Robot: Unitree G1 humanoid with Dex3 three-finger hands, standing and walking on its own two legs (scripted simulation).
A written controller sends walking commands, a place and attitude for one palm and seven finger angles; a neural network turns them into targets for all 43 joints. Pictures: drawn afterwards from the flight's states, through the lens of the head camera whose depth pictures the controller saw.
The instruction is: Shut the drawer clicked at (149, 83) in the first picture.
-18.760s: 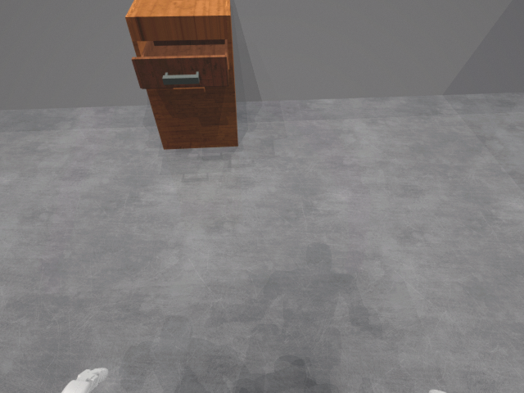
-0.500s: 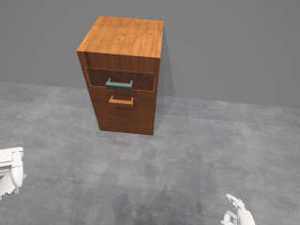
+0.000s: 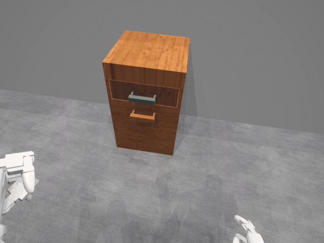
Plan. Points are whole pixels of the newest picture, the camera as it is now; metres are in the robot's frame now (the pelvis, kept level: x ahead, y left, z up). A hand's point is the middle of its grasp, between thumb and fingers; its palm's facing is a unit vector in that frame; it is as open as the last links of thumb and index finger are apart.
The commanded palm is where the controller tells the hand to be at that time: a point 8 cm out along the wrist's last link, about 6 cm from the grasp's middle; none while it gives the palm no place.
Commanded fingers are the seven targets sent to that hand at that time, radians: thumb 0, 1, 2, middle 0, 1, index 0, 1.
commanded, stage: stop stepping back and stand still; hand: left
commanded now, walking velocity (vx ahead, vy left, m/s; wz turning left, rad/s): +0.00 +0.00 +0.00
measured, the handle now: (142, 97) +0.90 +0.13 -0.21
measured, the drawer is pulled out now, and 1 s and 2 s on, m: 0.00 0.00 0.00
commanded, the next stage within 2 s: let the arm hang, fingers relaxed in 0.66 s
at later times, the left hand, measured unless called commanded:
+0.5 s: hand (38, 157) +0.23 +0.25 +0.16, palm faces +0.32 -0.82 -0.47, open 3.2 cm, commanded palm +0.16 +0.29 +0.18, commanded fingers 0.00 0.90 0.90 -1.40 -1.60 -1.40 -1.60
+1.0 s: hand out of the picture +0.12 +0.21 -0.14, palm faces -0.02 -0.97 -0.25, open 3.0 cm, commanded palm none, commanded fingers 0.00 0.90 0.90 -0.88 -1.04 -0.88 -1.04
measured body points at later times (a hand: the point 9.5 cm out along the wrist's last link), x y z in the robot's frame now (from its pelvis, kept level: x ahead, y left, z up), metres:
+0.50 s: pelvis +0.04 +0.01 +0.00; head +0.06 +0.03 +0.45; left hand +0.21 +0.29 +0.19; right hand +0.21 -0.22 -0.07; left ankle +0.00 +0.11 -0.73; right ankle +0.06 -0.10 -0.73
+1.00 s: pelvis +0.01 +0.02 +0.00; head +0.03 +0.02 +0.45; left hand +0.12 +0.26 -0.12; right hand +0.12 -0.23 -0.13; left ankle +0.00 +0.11 -0.73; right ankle +0.06 -0.10 -0.73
